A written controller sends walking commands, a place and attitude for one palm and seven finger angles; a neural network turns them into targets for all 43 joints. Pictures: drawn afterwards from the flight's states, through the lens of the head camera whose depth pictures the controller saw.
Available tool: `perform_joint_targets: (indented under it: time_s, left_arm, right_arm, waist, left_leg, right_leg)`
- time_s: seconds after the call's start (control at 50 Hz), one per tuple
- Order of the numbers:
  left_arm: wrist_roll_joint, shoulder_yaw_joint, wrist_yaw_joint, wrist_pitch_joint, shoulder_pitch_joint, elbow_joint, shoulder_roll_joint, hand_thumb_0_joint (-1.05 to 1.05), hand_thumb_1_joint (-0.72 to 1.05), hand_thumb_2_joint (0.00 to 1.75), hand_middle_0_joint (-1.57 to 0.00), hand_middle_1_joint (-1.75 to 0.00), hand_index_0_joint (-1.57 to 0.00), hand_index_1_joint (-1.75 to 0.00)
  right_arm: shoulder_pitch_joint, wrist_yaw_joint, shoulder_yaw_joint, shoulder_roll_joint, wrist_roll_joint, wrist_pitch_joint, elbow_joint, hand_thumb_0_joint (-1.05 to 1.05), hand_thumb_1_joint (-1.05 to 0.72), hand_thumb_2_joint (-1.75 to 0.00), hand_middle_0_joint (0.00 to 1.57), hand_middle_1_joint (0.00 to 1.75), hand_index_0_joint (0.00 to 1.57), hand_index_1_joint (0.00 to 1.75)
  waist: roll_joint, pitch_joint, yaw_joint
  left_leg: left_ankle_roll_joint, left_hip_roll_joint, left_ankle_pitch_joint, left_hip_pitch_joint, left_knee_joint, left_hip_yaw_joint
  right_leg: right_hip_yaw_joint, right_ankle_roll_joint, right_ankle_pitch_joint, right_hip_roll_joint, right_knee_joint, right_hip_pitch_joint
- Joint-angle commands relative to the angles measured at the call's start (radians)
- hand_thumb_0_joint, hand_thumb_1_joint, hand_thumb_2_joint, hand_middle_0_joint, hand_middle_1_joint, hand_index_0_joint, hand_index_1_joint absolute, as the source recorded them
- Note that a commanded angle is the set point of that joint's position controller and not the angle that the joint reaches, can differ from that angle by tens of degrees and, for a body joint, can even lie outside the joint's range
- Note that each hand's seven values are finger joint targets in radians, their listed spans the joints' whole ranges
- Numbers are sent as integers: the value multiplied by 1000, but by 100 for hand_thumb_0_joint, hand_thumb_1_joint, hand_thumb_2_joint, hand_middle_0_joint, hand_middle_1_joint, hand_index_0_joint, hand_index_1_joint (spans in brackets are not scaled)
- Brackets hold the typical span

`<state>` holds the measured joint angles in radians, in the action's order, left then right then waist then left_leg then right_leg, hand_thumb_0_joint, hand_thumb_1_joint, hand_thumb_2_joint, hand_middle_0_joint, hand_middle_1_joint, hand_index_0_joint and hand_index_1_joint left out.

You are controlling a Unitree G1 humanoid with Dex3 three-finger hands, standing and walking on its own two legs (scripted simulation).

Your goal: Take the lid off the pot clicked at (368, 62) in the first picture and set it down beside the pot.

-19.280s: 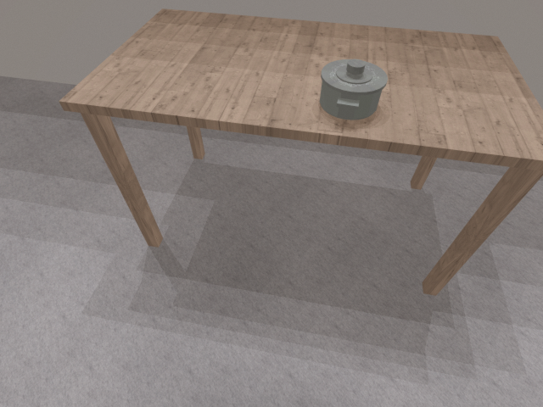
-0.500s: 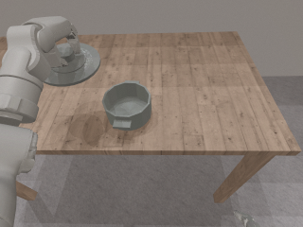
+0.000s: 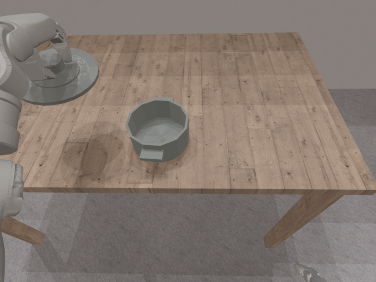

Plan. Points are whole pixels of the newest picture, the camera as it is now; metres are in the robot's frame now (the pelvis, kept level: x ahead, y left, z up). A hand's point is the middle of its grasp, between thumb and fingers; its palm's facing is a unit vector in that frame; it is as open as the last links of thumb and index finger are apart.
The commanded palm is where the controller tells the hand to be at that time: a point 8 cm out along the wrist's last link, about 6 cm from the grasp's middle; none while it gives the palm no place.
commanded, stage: move the lid sideways beside the pot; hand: left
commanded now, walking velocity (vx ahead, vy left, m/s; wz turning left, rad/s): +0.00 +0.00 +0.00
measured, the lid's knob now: (51, 63) +0.49 +0.27 +0.21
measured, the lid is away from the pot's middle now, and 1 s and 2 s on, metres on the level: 0.19 0.25 0.23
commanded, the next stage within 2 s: lower the lid onto the table in 0.48 s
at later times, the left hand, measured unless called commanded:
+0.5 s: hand (9, 68) +0.44 +0.31 +0.23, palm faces -0.26 -0.03 -0.96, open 7.6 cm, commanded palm +0.44 +0.31 +0.31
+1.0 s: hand (17, 83) +0.44 +0.32 +0.20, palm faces -0.33 -0.07 -0.94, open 7.6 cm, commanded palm +0.44 +0.32 +0.28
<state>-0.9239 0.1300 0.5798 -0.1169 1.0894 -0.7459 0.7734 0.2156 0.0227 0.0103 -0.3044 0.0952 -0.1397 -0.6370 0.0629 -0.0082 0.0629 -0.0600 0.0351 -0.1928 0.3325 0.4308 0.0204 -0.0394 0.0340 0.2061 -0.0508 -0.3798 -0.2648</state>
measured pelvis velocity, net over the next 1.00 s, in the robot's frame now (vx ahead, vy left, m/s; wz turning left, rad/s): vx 0.00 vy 0.00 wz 0.00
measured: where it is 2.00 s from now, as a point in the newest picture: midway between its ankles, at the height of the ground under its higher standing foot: outside the picture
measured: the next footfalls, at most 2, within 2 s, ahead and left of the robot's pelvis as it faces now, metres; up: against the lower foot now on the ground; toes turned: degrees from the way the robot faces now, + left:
none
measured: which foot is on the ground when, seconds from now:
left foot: down 0.00-1.00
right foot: down 0.00-1.00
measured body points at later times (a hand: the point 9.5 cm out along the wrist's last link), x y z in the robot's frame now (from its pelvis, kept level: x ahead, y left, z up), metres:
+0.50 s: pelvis +0.00 +0.00 +0.00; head +0.06 -0.01 +0.45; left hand +0.45 +0.31 +0.28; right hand +0.10 -0.28 -0.13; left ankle +0.01 +0.08 -0.74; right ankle -0.01 -0.15 -0.74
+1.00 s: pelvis +0.00 +0.00 +0.00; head +0.06 +0.00 +0.45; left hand +0.46 +0.32 +0.25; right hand +0.08 -0.27 -0.12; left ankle +0.01 +0.08 -0.74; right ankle -0.01 -0.15 -0.74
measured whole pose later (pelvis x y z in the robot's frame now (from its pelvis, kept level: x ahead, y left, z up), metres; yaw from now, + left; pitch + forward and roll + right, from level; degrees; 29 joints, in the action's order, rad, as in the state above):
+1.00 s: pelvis +0.00 +0.00 +0.00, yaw +0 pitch +6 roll -2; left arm -0.93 0.06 0.57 0.01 1.05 -0.89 0.87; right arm 0.25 0.05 0.02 -0.30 0.10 -0.15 -0.66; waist 0.05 -0.01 0.07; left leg -0.06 0.03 -0.21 0.36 0.46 0.01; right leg -0.04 0.04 0.20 -0.04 -0.37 -0.27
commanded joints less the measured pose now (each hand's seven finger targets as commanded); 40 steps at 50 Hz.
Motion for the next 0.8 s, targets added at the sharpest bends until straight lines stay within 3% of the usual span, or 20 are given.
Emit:
perform_joint_targets:
  time_s: [0.0, 0.02, 0.04, 0.08, 0.1, 0.12, 0.14, 0.2, 0.24, 0.3, 0.34, 0.4, 0.44, 0.5, 0.56, 0.6, 0.64, 0.7, 0.74, 0.78]
  left_arm:
    - [5, -139, -62, 13, 568, 242, 315, 0, 65, 101, -96, -105, -86, -102]
    - [-12, -185, -65, 18, 589, 256, 377, 0, 65, 101, -96, -105, -86, -102]
    - [-17, -206, -62, 22, 572, 208, 401, 0, 65, 101, -96, -105, -86, -102]
    - [-12, -144, -51, 20, 546, 112, 340, 0, 65, 101, -96, -105, -86, -102]
    - [1, -137, -56, 23, 514, 105, 337, 0, 65, 101, -96, -105, -86, -102]
    - [-17, -167, -59, 34, 578, 181, 388, 0, 65, 101, -96, -105, -86, -102]
    - [-27, -188, -60, 40, 581, 159, 418, 0, 65, 101, -96, -105, -86, -102]
    - [-8, -160, -65, 56, 575, 186, 389, 0, 65, 101, -96, -105, -86, -102]
    - [-19, -210, -61, 68, 555, 151, 440, 0, 65, 101, -96, -105, -86, -102]
    - [1, -141, -54, 76, 550, 110, 374, 0, 65, 101, -96, -105, -86, -102]
    - [-23, -220, -61, 93, 587, 156, 480, 0, 65, 101, -96, -105, -86, -102]
    - [5, -154, -59, 104, 578, 219, 391, 0, 65, 101, -96, -105, -86, -102]
    - [-3, -231, -57, 108, 536, 213, 461, 0, 65, 101, -96, -105, -86, -102]
    - [25, -150, -43, 94, 472, 117, 360, 0, 65, 101, -96, -105, -86, -102]
    - [0, -207, -51, 100, 556, 237, 446, 0, 65, 101, -96, -105, -86, -102]
    - [10, -188, -52, 73, 495, 122, 413, 0, 65, 101, -96, -105, -86, -102]
    - [-7, -219, -50, 75, 490, 71, 454, 0, 65, 101, -96, -105, -86, -102]
    - [-1, -165, -55, 76, 521, 83, 412, 0, 65, 101, -96, -105, -86, -102]
    - [-23, -188, -61, 88, 571, 134, 445, 0, 65, 101, -96, -105, -86, -102]
    - [-22, -197, -61, 95, 512, 30, 446, 0, 65, 101, -96, -105, -86, -102]
  right_arm:
    - [-16, 12, -47, -156, 2, 30, 119, 0, -90, -90, 20, 30, 20, 30]
    - [-14, 12, -44, -150, -3, 29, 114, 0, -90, -90, 20, 30, 20, 30]
    - [-22, 15, -40, -151, -3, 24, 113, 0, -90, -90, 20, 30, 20, 30]
    - [-16, 19, -35, -149, 6, 17, 101, 0, -90, -90, 20, 30, 20, 30]
    - [-11, 17, -39, -162, 9, 15, 105, 0, -90, -90, 20, 30, 20, 30]
    - [-12, 18, -37, -154, 3, 14, 108, 0, -90, -90, 20, 30, 20, 30]
    - [-21, 22, -36, -154, 3, 14, 112, 0, -90, -90, 20, 30, 20, 30]
    - [-11, 24, -39, -157, 7, 15, 111, 0, -90, -90, 20, 30, 20, 30]
    - [-3, 29, -36, -154, 2, 13, 101, 0, -90, -90, 20, 30, 20, 30]
    - [3, 30, -38, -162, 11, 8, 90, 0, -90, -90, 20, 30, 20, 30]
    - [4, 34, -35, -162, 4, 6, 90, 0, -90, -90, 20, 30, 20, 30]
    - [-1, 33, -43, -159, 6, 13, 97, 0, -90, -90, 20, 30, 20, 30]
    - [1, 31, -43, -157, -1, 11, 93, 0, -90, -90, 20, 30, 20, 30]
    - [8, 26, -45, -165, 11, -2, 79, 0, -90, -90, 20, 30, 20, 30]
    - [-4, 25, -43, -160, 4, -1, 91, 0, -90, -90, 20, 30, 20, 30]
    - [11, 22, -44, -169, 9, 3, 82, 0, -90, -90, 20, 30, 20, 30]
    - [13, 23, -37, -164, 8, 2, 84, 0, -90, -90, 20, 30, 20, 30]
    - [5, 26, -41, -169, 13, 3, 87, 0, -90, -90, 20, 30, 20, 30]
    - [9, 30, -39, -161, 5, 8, 91, 0, -90, -90, 20, 30, 20, 30]
    - [22, 38, -34, -159, 6, 11, 81, 0, -90, -90, 20, 30, 20, 30]
  waist:
    - [60, 484, 7]
    - [37, 515, -3]
    - [16, 490, -5]
    - [-17, 415, 4]
    - [8, 412, 5]
    - [0, 469, -4]
    - [12, 464, -3]
    - [76, 479, 7]
    - [44, 466, -1]
    - [68, 424, 10]
    - [60, 477, -2]
    - [125, 494, 11]
    - [93, 493, -2]
    - [50, 401, 13]
    - [84, 475, -2]
    - [74, 431, 8]
    - [8, 419, -2]
    - [42, 416, 9]
    - [69, 476, 4]
    - [27, 422, 5]
  left_leg:
    - [-17, -13, 434, -368, 17, -68]
    - [-17, -11, 439, -365, 15, -67]
    - [-21, -8, 403, -337, 13, -59]
    - [-19, -9, 342, -288, -2, -51]
    - [-18, -10, 354, -288, 2, -53]
    - [-19, -11, 349, -305, -1, -49]
    - [-25, -7, 336, -297, 5, -45]
    - [-21, -14, 401, -340, 15, -59]
    - [-27, -14, 381, -324, 15, -52]
    - [-24, -16, 366, -312, 8, -51]
    - [-28, -13, 356, -316, 10, -46]
    - [-27, -17, 457, -378, 26, -61]
    - [-31, -15, 454, -368, 27, -60]
    - [-26, -18, 410, -319, 15, -58]
    - [-27, -13, 394, -348, 16, -57]
    - [-25, -10, 397, -321, 19, -60]
    - [-27, -7, 324, -268, 9, -48]
    - [-27, -7, 298, -273, 6, -44]
    - [-29, -9, 330, -311, 11, -49]
    - [-29, -8, 279, -265, 8, -42]
  right_leg:
    - [-27, -78, -275, 68, 15, 22]
    - [-24, -75, -287, 73, 7, 49]
    - [-26, -76, -285, 72, 9, 57]
    - [-37, -72, -262, 72, 14, 39]
    - [-33, -75, -263, 67, 20, 33]
    - [-29, -71, -269, 71, 12, 66]
    - [-26, -74, -270, 70, 12, 69]
    - [-29, -76, -267, 68, 20, 44]
    - [-32, -73, -263, 74, 20, 50]
    - [-37, -73, -246, 69, 31, 22]
    - [-30, -73, -259, 74, 22, 67]
    - [-32, -74, -277, 70, 29, 27]
    - [-32, -73, -276, 76, 27, 37]
    - [-45, -71, -252, 73, 39, 1]
    - [-37, -74, -249, 77, 27, 32]
    - [-40, -76, -258, 76, 30, 19]
    - [-41, -72, -251, 79, 22, 53]
    - [-37, -74, -236, 72, 28, 38]
    - [-36, -73, -243, 79, 18, 51]
    - [-39, -70, -223, 80, 22, 46]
